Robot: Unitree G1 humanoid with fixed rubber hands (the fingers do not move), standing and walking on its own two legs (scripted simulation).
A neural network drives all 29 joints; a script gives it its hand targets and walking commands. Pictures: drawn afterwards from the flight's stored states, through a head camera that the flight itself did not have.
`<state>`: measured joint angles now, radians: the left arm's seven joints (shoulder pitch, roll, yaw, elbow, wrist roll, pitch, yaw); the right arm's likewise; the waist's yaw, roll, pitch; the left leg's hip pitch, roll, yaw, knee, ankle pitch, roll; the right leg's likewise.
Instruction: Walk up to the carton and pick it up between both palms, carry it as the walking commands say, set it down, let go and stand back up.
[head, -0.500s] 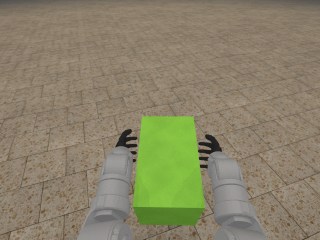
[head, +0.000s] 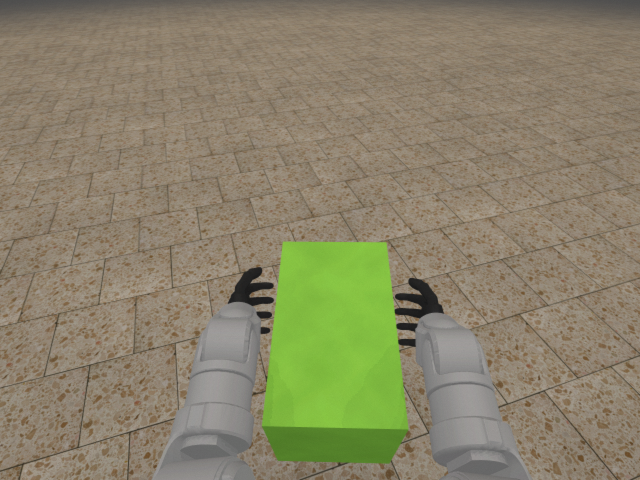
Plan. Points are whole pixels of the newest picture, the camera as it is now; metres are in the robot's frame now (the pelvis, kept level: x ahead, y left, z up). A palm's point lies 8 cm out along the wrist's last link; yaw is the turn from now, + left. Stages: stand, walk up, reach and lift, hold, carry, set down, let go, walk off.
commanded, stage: reach and lift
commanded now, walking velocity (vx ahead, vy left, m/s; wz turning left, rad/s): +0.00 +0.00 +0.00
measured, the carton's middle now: (333, 348) +0.33 +0.00 -0.03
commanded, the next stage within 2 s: hold in 0.16 s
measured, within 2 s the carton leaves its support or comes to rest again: neither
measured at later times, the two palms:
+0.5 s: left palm (239, 324) +0.29 +0.13 +0.06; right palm (433, 337) +0.28 -0.13 +0.06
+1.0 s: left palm (239, 324) +0.29 +0.13 +0.06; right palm (433, 337) +0.29 -0.13 +0.05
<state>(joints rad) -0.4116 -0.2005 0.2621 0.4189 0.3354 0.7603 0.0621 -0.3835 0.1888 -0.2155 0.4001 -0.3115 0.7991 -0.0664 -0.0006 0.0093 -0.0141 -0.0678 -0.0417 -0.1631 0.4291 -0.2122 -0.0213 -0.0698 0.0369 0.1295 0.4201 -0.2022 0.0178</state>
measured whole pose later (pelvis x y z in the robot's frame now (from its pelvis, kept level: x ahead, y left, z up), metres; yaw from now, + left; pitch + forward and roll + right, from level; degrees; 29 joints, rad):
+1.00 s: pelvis -0.01 +0.00 +0.00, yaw +0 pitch -9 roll +0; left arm -0.39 -0.19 0.24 0.40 0.32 0.76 0.05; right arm -0.36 0.18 -0.19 0.38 -0.29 0.80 -0.06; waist 0.00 0.01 -0.01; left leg -0.08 -0.04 -0.15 0.45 -0.21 -0.02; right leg -0.08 0.04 0.12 0.44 -0.20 0.02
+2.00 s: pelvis -0.07 -0.01 -0.02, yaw +1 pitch +2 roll +1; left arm -0.44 -0.21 0.16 -0.04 0.13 1.25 0.31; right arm -0.45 0.22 -0.13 -0.01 -0.14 1.29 -0.32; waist 0.02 -0.01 -0.11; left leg -0.44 0.01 0.02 0.63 -0.23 -0.01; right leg -0.49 -0.02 0.01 0.61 -0.16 0.00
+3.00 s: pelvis -0.03 +0.00 -0.01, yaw +1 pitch +3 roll +0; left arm -0.45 -0.22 0.17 0.00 0.13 1.21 0.32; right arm -0.45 0.22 -0.15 0.01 -0.13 1.24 -0.33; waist 0.00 -0.01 -0.10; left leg -0.37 0.01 0.02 0.60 -0.28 0.00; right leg -0.41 -0.04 -0.01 0.58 -0.22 0.02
